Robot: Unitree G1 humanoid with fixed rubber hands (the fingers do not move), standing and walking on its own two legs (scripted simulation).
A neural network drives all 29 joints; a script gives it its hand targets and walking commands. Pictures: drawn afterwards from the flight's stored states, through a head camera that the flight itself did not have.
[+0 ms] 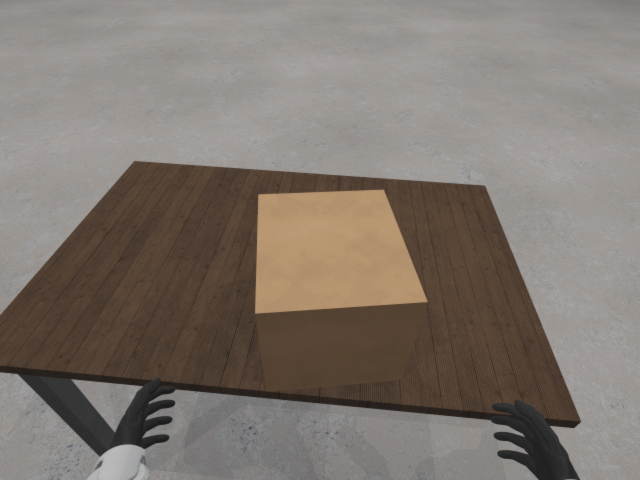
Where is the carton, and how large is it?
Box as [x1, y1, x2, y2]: [255, 190, 427, 391]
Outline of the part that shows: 383,190 258,194 255,316 266,391 401,379 427,301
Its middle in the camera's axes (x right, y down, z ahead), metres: +0.01 +0.07 +0.63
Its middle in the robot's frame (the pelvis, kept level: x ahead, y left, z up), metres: +0.42 +0.01 +0.01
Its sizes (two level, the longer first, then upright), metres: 0.247 0.214 0.196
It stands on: a table, 0.69 m high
